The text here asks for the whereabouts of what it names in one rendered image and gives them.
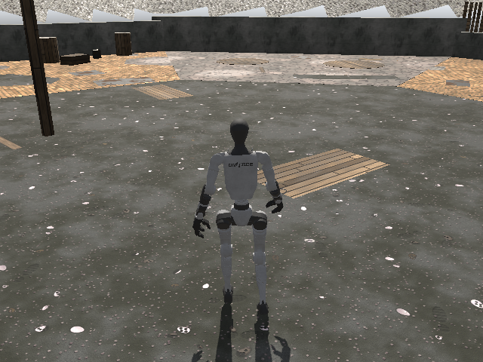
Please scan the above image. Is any left robot hand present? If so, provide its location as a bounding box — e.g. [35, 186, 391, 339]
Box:
[192, 218, 211, 238]

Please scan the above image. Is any right robot hand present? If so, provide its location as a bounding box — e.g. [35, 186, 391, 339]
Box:
[266, 200, 283, 213]

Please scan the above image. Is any right robot upper arm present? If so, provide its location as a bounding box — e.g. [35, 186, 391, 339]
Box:
[256, 151, 277, 192]

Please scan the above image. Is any robot right forearm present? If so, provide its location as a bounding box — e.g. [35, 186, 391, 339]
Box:
[270, 179, 282, 204]

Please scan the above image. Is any robot left forearm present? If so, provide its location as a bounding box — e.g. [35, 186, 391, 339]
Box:
[195, 183, 211, 219]

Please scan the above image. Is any humanoid robot torso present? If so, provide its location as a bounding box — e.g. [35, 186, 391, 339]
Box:
[223, 148, 258, 226]

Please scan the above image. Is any left robot thigh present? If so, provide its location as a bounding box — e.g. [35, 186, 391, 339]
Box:
[216, 210, 233, 258]

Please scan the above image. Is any left robot upper arm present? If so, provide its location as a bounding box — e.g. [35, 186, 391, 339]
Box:
[204, 152, 225, 195]

